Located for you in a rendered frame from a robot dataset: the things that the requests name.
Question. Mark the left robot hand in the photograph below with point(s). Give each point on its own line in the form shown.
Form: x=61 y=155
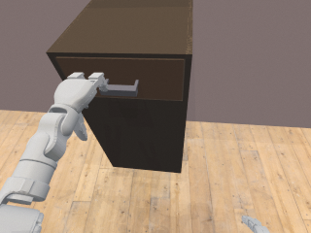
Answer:
x=77 y=92

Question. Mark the handle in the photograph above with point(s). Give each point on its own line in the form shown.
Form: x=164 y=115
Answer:
x=121 y=89

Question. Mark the cabinet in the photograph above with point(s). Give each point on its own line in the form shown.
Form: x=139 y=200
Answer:
x=135 y=133

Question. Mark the left robot upper arm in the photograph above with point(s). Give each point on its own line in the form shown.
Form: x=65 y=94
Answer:
x=16 y=219

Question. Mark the right robot hand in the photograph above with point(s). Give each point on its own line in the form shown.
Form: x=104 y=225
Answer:
x=254 y=224

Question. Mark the left robot forearm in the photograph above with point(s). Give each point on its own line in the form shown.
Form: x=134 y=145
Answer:
x=30 y=182

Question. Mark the drawer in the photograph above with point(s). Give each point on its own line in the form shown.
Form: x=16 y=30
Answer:
x=159 y=78

